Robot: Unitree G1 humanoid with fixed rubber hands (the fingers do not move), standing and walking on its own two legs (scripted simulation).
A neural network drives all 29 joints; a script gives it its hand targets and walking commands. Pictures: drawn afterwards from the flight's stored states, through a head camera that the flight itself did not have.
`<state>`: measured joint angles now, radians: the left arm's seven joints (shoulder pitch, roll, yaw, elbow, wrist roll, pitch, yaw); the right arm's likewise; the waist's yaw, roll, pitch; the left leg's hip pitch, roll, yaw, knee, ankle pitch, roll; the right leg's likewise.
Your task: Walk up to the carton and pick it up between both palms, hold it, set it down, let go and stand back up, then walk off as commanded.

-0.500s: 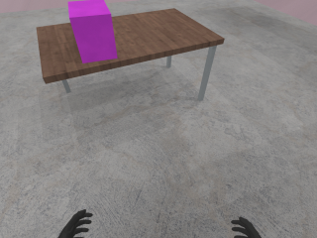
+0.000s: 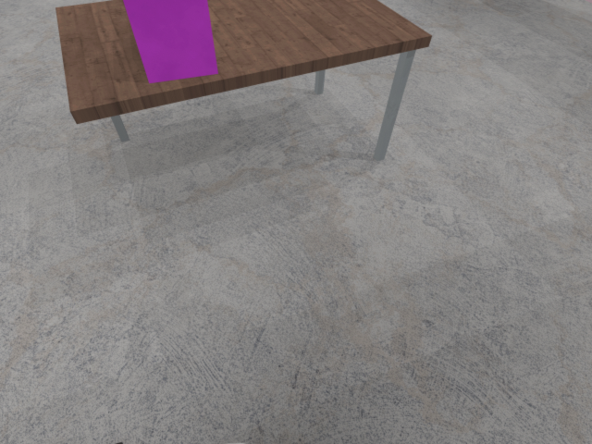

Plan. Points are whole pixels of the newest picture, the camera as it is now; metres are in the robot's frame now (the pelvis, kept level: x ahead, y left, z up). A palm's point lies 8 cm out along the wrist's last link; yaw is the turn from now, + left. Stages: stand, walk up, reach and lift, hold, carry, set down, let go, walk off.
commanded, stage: stand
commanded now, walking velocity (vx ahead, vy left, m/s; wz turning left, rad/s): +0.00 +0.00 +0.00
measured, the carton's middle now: (169, 15) +1.25 +0.43 +0.01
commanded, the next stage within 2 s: none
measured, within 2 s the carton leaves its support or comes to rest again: neither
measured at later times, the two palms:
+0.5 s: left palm out of the picture +0.10 +0.27 -0.09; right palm out of the picture +0.10 -0.28 -0.09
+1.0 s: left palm out of the picture +0.09 +0.28 -0.09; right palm out of the picture +0.10 -0.28 -0.08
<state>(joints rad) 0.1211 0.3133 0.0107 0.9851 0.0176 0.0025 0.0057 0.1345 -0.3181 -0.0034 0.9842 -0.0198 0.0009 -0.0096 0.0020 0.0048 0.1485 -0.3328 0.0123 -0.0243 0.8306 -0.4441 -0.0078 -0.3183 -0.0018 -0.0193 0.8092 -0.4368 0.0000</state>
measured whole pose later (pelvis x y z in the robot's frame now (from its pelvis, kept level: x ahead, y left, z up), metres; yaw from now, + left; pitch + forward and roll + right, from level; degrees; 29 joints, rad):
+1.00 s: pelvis +0.02 +0.00 +0.04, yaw +0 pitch -4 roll +0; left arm 0.09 0.30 0.00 1.12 0.01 -0.02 0.00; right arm 0.09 -0.31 0.00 1.11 -0.01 -0.02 -0.01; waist 0.00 0.00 0.09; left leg -0.09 0.01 -0.01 0.40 -0.24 -0.01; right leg -0.08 -0.01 -0.02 0.39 -0.24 0.00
